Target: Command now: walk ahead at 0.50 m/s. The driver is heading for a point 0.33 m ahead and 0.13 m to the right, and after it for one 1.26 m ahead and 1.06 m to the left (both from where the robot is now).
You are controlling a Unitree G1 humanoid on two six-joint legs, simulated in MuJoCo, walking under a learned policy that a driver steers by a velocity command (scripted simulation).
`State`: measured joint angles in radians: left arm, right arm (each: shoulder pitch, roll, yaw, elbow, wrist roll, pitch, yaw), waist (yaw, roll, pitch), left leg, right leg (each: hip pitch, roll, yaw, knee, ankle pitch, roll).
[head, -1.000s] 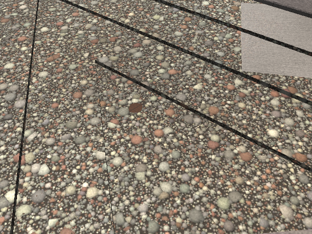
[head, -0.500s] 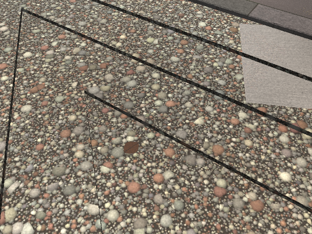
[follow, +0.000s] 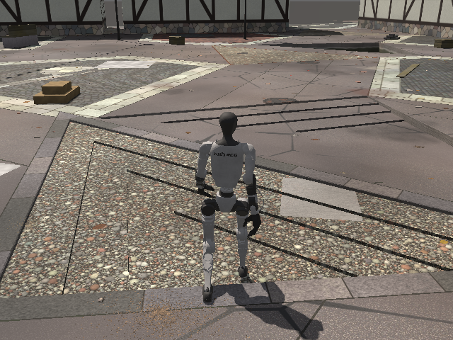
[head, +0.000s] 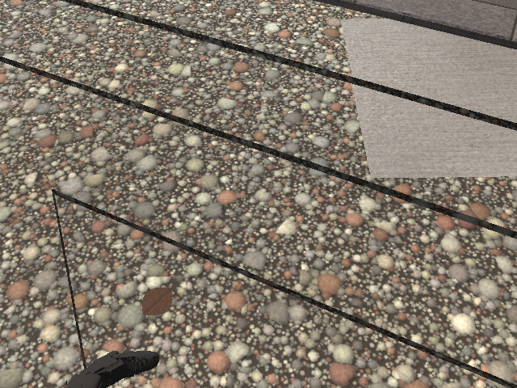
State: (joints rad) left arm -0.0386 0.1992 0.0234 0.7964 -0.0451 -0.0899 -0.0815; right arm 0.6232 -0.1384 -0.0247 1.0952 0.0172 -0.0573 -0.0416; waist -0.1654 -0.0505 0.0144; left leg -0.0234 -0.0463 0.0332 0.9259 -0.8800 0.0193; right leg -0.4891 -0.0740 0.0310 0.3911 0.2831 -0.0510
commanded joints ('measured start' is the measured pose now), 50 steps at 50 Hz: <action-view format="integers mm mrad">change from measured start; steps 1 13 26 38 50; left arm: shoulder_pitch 433 250 304 159 106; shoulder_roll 154 173 172 150 177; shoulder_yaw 64 56 56 63 68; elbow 103 82 75 -2 -73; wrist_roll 19 50 39 47 53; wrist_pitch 0 -3 70 79 73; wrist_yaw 13 100 130 133 130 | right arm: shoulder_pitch -19 -367 -457 -475 -356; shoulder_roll -100 -92 -269 -289 -268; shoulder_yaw -32 -32 -81 -106 -115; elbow -27 -253 -394 -460 -444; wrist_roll -2 -16 -18 -13 -9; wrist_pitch -18 -53 17 75 104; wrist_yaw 23 15 45 -14 0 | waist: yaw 279 131 144 158 138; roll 3 -53 139 203 -56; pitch -143 -70 -200 -145 -65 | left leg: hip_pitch -456 -411 -58 -310 -674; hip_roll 68 112 308 165 -30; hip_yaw -112 -49 -537 -510 -172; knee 498 -180 -573 -647 299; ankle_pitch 762 891 869 549 494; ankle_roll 56 -56 235 178 -80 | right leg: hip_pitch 723 72 -228 24 334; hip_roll -46 -65 76 113 -183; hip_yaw -12 60 56 71 179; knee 74 -123 827 346 -72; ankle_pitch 224 93 -800 -602 -214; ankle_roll -74 -174 73 97 -123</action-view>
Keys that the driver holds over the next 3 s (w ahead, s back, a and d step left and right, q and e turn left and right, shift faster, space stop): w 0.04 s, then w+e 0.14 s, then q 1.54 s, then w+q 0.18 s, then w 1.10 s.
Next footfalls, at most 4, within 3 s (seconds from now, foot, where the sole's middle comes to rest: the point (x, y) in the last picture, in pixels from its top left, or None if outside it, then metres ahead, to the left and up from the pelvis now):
0.02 right None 0.18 -0.13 -0.80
0.40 left None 0.41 0.10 -0.80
0.86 right None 0.41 -0.11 -0.80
1.32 left None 0.30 0.14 -0.80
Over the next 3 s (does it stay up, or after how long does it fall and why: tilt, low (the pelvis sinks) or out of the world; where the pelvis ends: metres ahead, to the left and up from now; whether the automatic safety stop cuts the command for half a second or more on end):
stays up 0.63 0.39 -0.02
